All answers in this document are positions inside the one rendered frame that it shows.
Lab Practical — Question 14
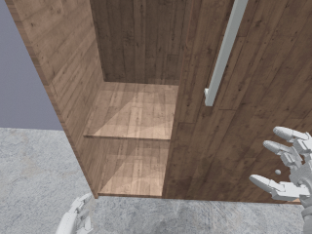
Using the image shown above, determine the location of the robot right forearm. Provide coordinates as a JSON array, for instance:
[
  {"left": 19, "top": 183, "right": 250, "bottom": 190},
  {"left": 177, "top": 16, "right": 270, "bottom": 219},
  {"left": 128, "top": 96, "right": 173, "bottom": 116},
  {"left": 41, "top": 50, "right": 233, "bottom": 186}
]
[{"left": 301, "top": 206, "right": 312, "bottom": 234}]

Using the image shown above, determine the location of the wardrobe door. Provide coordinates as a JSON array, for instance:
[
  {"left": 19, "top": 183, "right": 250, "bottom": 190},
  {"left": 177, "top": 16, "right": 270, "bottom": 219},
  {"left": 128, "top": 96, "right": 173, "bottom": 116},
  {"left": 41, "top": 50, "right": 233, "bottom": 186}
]
[{"left": 162, "top": 0, "right": 312, "bottom": 204}]

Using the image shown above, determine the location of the handle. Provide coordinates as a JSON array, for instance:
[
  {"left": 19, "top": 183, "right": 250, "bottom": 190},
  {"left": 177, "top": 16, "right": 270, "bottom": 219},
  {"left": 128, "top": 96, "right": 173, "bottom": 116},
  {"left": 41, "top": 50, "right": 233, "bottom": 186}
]
[{"left": 204, "top": 0, "right": 249, "bottom": 106}]

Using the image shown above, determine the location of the right robot hand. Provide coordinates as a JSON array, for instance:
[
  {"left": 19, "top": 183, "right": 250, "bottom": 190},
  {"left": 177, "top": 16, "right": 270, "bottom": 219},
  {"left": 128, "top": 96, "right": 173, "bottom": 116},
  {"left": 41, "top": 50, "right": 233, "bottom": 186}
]
[{"left": 249, "top": 126, "right": 312, "bottom": 209}]

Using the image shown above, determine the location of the left robot hand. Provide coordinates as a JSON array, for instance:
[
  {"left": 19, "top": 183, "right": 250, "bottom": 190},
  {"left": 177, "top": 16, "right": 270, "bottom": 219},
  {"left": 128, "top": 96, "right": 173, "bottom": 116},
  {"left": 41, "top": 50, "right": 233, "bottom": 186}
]
[{"left": 55, "top": 192, "right": 94, "bottom": 234}]

